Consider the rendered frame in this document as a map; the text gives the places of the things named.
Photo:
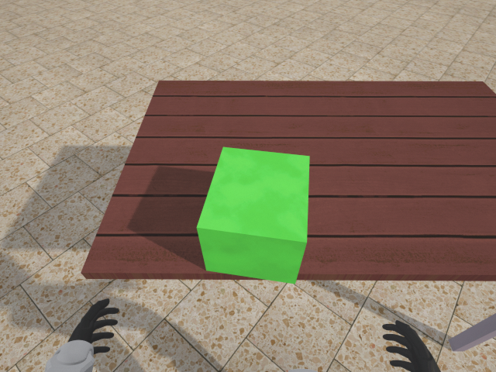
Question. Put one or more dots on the left robot forearm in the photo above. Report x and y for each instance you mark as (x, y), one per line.
(74, 356)

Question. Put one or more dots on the left robot hand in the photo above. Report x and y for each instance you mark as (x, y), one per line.
(84, 330)

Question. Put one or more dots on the right robot hand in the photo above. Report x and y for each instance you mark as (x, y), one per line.
(417, 352)

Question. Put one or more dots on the carton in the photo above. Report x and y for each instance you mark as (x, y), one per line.
(254, 222)

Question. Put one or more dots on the table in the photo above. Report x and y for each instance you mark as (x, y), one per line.
(402, 180)

